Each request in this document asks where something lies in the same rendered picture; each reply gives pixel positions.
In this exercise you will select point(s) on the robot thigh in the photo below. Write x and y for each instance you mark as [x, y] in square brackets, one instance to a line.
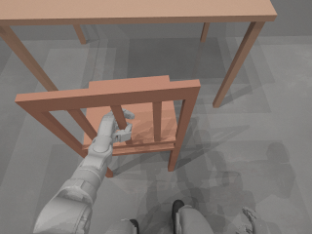
[191, 221]
[121, 227]

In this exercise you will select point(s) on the table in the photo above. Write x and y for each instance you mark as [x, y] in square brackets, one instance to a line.
[76, 12]

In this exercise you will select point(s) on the right robot thigh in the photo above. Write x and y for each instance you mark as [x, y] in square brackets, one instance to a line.
[191, 221]

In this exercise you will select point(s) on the left robot forearm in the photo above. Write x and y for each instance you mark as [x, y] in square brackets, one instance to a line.
[84, 184]

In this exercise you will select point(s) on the left robot hand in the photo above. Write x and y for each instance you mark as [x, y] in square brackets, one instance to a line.
[108, 127]

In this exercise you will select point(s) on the right robot hand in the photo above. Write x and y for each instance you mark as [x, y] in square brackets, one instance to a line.
[259, 226]

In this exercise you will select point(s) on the left robot thigh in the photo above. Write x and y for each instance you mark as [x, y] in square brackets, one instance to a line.
[121, 227]

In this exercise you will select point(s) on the chair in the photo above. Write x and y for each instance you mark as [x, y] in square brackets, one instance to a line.
[151, 99]

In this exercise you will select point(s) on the left robot upper arm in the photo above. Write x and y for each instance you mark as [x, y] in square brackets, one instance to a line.
[64, 216]

